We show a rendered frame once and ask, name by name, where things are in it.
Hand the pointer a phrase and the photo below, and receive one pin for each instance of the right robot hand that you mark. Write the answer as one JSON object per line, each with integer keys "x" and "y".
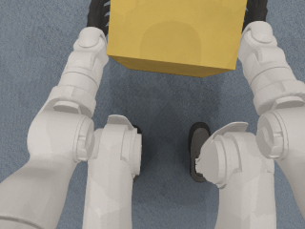
{"x": 256, "y": 11}

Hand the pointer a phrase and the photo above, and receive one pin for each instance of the right robot foot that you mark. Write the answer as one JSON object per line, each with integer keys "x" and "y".
{"x": 198, "y": 135}

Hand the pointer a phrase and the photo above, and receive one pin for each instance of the robot right upper arm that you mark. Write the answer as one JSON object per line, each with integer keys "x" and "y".
{"x": 281, "y": 136}

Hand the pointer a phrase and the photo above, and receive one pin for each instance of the robot foot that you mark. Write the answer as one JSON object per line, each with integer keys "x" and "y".
{"x": 198, "y": 135}
{"x": 139, "y": 133}

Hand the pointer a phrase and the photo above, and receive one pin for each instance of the robot left upper arm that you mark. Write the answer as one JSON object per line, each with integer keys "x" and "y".
{"x": 34, "y": 196}

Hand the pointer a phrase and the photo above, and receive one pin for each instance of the robot left forearm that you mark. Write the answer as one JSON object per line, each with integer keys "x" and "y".
{"x": 80, "y": 80}

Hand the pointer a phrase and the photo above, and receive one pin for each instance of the left robot foot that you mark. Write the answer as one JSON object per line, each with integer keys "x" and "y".
{"x": 139, "y": 133}

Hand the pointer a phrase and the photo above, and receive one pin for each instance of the carton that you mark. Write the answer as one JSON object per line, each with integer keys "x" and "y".
{"x": 196, "y": 38}

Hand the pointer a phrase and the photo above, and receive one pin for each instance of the left robot hand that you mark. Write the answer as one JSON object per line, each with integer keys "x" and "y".
{"x": 96, "y": 16}

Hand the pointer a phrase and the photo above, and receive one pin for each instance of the robot right forearm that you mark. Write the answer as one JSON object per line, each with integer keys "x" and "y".
{"x": 264, "y": 66}

